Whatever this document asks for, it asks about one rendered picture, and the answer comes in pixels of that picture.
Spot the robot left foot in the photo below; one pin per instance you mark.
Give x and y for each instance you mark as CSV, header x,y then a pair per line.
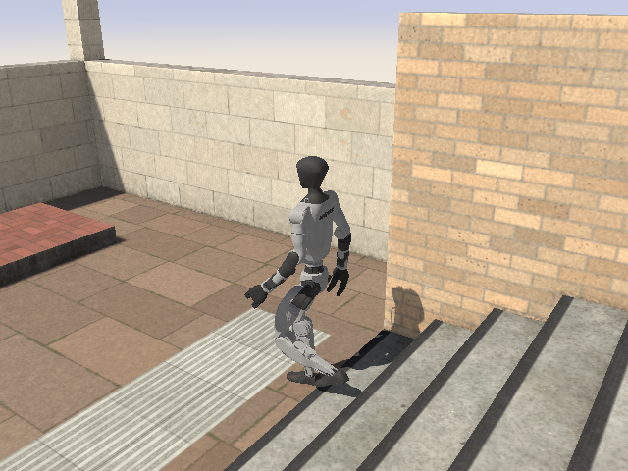
x,y
339,378

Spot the left robot hand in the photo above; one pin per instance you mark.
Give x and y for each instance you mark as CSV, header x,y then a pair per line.
x,y
257,294

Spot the robot left forearm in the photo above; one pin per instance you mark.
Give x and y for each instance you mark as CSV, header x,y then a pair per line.
x,y
287,269

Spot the robot right thigh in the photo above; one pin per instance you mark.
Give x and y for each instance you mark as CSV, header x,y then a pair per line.
x,y
303,325

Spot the right robot hand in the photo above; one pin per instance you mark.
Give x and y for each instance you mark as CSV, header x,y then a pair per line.
x,y
338,274

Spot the right robot upper arm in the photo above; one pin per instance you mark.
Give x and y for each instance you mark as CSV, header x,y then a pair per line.
x,y
343,229

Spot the robot right forearm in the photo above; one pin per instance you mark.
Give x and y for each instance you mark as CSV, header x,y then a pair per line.
x,y
343,252

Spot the left robot upper arm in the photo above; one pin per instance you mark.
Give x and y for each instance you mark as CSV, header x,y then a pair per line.
x,y
299,218

